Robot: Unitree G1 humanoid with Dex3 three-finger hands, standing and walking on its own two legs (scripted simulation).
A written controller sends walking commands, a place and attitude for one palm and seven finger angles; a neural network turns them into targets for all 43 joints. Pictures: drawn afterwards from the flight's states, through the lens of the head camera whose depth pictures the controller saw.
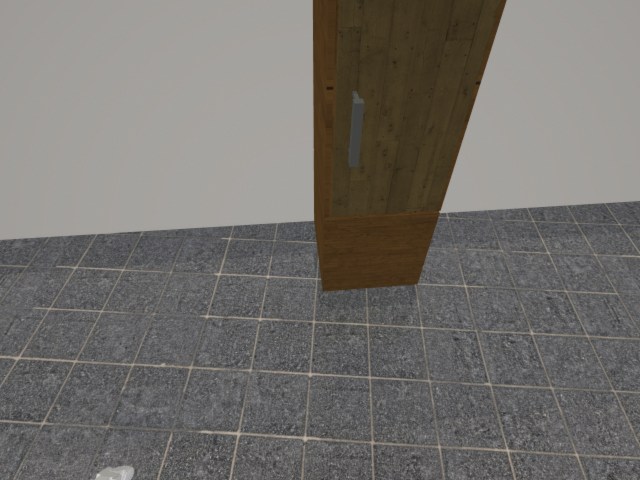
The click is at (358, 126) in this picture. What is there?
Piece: cupboard door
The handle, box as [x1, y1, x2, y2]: [348, 91, 363, 166]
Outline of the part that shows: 356,91 353,91 352,93 353,103 350,145 348,150 349,166 358,165 363,113 363,101 362,99 358,98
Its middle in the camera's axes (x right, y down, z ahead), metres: +0.08 -0.27 +0.95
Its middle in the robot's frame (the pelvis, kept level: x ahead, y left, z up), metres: +0.90 -0.04 -0.03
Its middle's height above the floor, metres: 0.74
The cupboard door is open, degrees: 0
